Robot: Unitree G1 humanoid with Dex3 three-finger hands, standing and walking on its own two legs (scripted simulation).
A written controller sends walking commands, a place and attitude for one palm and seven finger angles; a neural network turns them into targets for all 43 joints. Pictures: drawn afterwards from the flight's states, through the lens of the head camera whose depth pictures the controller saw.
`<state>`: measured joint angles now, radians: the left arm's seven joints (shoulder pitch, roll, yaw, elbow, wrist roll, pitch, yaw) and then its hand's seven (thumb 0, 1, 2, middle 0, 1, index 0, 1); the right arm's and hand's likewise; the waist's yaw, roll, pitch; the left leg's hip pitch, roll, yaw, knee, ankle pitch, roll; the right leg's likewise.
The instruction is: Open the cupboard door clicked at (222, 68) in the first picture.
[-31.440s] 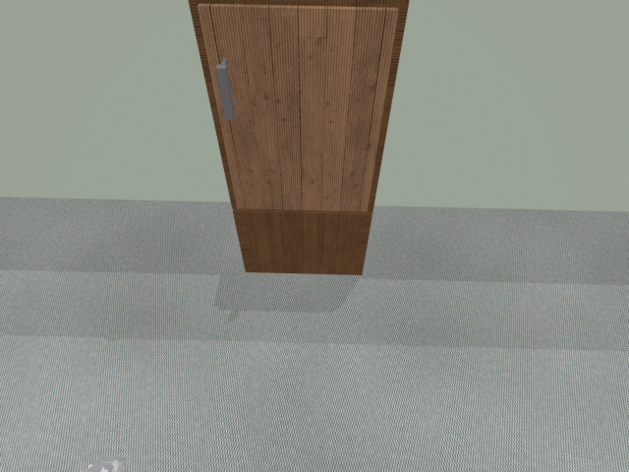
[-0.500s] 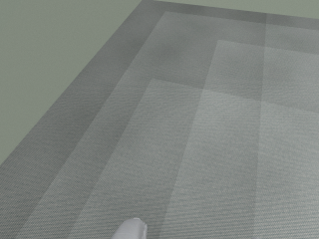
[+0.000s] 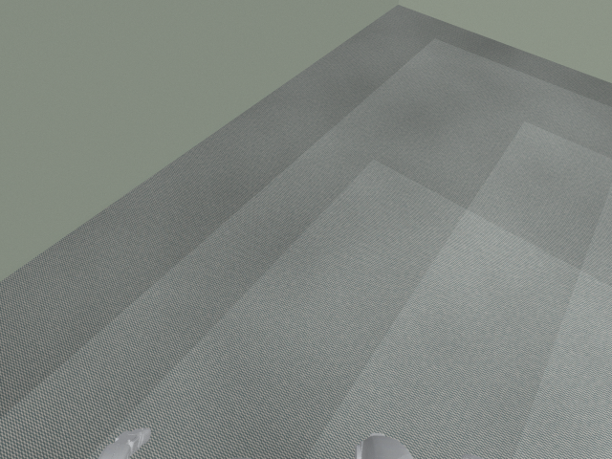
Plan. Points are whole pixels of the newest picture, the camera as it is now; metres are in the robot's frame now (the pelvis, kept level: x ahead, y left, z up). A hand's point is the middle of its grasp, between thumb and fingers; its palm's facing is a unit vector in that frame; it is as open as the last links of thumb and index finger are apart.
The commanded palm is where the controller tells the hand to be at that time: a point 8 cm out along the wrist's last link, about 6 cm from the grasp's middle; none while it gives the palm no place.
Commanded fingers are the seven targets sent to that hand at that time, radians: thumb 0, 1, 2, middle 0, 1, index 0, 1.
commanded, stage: turn to face it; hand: left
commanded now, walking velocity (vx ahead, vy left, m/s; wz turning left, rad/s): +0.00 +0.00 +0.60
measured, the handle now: out of the picture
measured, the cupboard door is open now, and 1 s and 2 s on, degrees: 41 41 41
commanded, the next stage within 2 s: none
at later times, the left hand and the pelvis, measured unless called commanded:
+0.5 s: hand out of the picture +0.00 +0.16 -0.17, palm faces +0.34 -0.91 -0.24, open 7.3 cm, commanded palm none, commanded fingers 0.00 0.90 0.90 -0.20 -0.30 -0.20 -0.30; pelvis +0.01 -0.04 +0.00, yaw +19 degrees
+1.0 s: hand out of the picture +0.01 +0.20 -0.16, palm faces +0.56 -0.79 -0.25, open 7.4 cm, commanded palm none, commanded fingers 0.00 0.90 0.90 -0.20 -0.30 -0.20 -0.30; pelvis +0.03 -0.04 +0.00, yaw +35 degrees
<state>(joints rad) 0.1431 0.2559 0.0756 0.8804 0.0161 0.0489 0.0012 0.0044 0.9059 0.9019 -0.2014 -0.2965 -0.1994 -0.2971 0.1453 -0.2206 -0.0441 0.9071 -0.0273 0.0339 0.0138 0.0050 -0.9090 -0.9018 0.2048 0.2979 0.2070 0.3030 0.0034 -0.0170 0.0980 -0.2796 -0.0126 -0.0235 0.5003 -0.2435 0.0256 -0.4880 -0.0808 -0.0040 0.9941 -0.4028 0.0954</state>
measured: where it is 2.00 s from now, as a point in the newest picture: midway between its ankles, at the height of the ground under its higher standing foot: outside the picture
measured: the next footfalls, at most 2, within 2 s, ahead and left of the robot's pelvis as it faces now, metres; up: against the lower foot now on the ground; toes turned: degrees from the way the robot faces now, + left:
right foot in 0.14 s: +0.05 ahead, -0.15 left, +0.00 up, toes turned +3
left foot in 0.58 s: +0.03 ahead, +0.09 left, +0.00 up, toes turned +28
